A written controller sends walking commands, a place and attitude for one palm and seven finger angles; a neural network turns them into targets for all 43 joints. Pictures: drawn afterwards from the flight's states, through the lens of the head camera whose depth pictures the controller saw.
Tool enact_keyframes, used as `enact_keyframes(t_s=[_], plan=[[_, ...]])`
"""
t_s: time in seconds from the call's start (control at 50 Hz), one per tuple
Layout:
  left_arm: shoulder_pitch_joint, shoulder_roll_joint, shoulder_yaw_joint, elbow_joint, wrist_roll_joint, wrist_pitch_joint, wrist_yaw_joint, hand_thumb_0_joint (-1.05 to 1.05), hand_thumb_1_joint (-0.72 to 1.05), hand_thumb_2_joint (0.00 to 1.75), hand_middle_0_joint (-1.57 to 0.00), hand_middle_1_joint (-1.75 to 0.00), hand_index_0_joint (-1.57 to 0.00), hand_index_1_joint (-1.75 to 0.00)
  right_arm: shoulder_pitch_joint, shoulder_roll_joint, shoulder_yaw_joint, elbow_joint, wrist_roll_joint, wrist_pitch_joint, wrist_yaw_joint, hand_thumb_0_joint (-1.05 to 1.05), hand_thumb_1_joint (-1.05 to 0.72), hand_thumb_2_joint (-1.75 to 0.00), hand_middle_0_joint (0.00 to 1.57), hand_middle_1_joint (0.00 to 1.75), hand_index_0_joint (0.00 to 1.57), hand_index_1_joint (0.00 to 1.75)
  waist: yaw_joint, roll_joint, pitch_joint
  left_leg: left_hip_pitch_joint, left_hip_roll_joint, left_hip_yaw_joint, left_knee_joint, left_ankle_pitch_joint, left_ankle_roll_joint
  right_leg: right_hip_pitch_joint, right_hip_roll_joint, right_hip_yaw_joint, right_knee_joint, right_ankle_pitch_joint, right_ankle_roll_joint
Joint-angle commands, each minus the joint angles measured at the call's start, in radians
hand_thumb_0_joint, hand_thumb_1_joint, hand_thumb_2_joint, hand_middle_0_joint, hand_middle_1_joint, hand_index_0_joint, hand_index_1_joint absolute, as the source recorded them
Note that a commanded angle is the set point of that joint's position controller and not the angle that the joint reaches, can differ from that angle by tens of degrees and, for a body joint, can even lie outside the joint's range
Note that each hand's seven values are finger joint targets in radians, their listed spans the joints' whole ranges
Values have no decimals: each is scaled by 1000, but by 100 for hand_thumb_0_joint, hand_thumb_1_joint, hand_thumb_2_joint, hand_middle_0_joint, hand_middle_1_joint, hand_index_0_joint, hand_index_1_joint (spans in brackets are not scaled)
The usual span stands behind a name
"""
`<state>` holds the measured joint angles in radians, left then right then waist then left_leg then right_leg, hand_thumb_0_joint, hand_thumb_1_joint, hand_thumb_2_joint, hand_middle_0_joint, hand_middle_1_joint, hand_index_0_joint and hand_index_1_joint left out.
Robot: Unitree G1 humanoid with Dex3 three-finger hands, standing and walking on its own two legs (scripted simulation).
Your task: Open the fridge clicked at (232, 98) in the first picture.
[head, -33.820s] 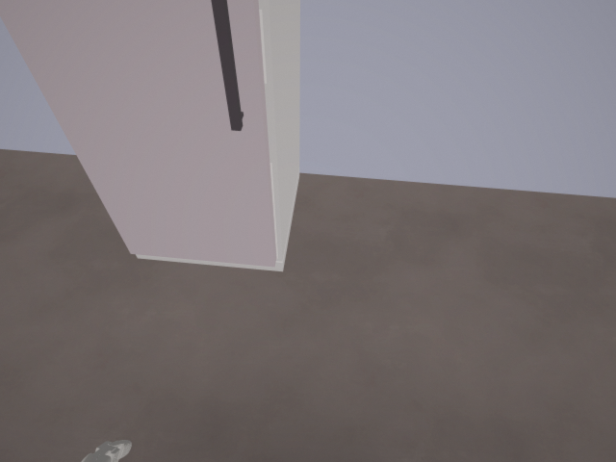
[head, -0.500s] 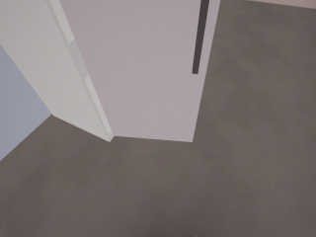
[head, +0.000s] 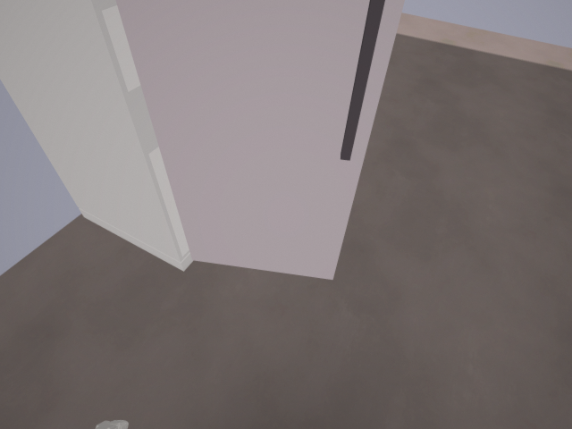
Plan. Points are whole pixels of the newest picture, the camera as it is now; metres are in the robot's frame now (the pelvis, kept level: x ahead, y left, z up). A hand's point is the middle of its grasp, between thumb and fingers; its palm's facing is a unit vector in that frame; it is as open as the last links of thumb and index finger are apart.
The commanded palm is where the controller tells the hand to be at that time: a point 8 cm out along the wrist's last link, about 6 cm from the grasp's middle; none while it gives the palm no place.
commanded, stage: let the arm hang, fingers relaxed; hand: right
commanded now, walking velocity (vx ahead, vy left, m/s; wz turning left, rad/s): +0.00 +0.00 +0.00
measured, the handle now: (364, 58) +0.74 -0.10 +0.18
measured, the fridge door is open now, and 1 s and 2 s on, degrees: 69 69 69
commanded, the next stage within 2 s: look to check the result in 0.20 s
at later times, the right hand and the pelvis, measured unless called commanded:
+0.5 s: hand out of the picture +0.08 -0.24 -0.16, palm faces -0.06 +0.95 -0.32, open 7.4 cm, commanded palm none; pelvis +0.02 +0.01 +0.00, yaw +1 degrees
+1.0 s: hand out of the picture +0.12 -0.23 -0.15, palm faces -0.05 +0.94 -0.34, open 7.4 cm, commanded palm none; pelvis +0.03 +0.02 +0.00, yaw +1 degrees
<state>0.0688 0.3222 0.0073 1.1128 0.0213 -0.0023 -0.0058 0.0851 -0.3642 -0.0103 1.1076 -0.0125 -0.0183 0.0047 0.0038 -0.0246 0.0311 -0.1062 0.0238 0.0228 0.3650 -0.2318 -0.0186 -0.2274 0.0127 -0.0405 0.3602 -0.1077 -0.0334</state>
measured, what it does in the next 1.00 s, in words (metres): stands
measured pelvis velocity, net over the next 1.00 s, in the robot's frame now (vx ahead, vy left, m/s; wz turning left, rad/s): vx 0.03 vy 0.02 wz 0.02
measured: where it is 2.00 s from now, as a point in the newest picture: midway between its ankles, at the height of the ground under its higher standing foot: outside the picture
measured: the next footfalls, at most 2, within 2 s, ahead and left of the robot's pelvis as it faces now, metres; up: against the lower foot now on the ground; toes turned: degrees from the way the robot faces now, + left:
none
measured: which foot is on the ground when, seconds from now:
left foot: down 0.00-1.00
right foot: down 0.00-1.00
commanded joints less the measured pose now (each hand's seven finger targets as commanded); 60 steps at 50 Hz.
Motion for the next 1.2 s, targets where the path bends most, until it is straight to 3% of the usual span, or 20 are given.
enact_keyframes(t_s=[0.0, 0.06, 0.12, 0.16, 0.24, 0.3, 0.38, 0.66, 0.88, 1.0, 1.06, 1.18], plan=[[-37, 221, 42, -46, -1, -19, 10, 0, 90, 90, -20, -30, -20, -30, -16, -184, -30, -43, -5, -15, -8, 0, -90, -90, 20, 30, 20, 30, 2, 28, -47, -70, 97, -85, -90, 11, 52, 88, -142, 154, -89, 0, -1], [-37, 226, 40, -47, -3, -23, 10, 0, 90, 90, -20, -30, -20, -30, -15, -187, -30, -51, -5, -19, -9, 0, -90, -90, 20, 30, 20, 30, 2, 41, -79, -52, 100, -85, -92, 49, 50, 115, -142, 147, -75, 60, 0], [-46, 226, 37, -46, -3, -24, 10, 0, 90, 90, -20, -30, -20, -30, -22, -186, -29, -52, -4, -17, -9, 0, -90, -90, 20, 30, 20, 30, 2, 12, -56, -56, 103, -88, -98, 49, 50, 112, -141, 142, -82, 58, 2], [-45, 226, 36, -48, -5, -23, 11, 0, 90, 90, -20, -30, -20, -30, -15, -191, -30, -53, -4, -20, -9, 0, -90, -90, 20, 30, 20, 30, 3, 41, -66, -52, 104, -91, -107, 63, 50, 124, -139, 136, -71, 70, 2], [-39, 228, 34, -43, -4, -25, 14, 0, 90, 90, -20, -30, -20, -30, -14, -185, -29, -49, -2, -19, -11, 0, -90, -90, 20, 30, 20, 30, 6, 2, -92, -29, 109, -92, -104, 99, 52, 146, -142, 130, -67, 112, 4], [-33, 225, 33, -43, -5, -26, 16, 0, 90, 90, -20, -30, -20, -30, -6, -184, -29, -46, -1, -19, -13, 0, -90, -90, 20, 30, 20, 30, 6, 6, -100, -20, 110, -92, -104, 128, 52, 159, -144, 127, -60, 140, 4], [-32, 223, 33, -38, -7, -20, 18, 0, 90, 90, -20, -30, -20, -30, -1, -181, -28, -36, 0, -17, -13, 0, -90, -90, 20, 30, 20, 30, 9, 23, -68, -35, 109, -92, -121, 118, 54, 154, -144, 121, -59, 116, 6], [-28, 219, 35, -36, -8, -19, 21, 0, 90, 90, -20, -30, -20, -30, 15, -176, -27, -29, 1, -21, -19, 0, -90, -90, 20, 30, 20, 30, 6, 33, -99, -12, 111, -96, -118, 191, 53, 184, -147, 113, -46, 161, 5], [-35, 216, 34, -40, -7, -20, 21, 0, 90, 90, -20, -30, -20, -30, -1, -178, -29, -37, 0, -23, -21, 0, -90, -90, 20, 30, 20, 30, 8, 33, -84, -2, 114, -94, -116, 245, 51, 183, -148, 105, -48, 190, 8], [-39, 218, 32, -41, -6, -19, 20, 0, 90, 90, -20, -30, -20, -30, -5, -178, -27, -40, 1, -21, -18, 0, -90, -90, 20, 30, 20, 30, 7, 28, -68, -9, 111, -98, -128, 189, 51, 175, -147, 107, -63, 149, 9], [-34, 216, 32, -43, -7, -21, 20, 0, 90, 90, -20, -30, -20, -30, 6, -179, -29, -43, -1, -24, -19, 0, -90, -90, 20, 30, 20, 30, 5, 36, -91, 5, 113, -97, -126, 228, 51, 190, -148, 103, -54, 176, 8], [-32, 215, 31, -39, -7, -19, 21, 0, 90, 90, -20, -30, -20, -30, 0, -177, -27, -39, 2, -22, -19, 0, -90, -90, 20, 30, 20, 30, 7, 32, -66, -4, 113, -97, -130, 224, 50, 182, -147, 98, -58, 160, 11]])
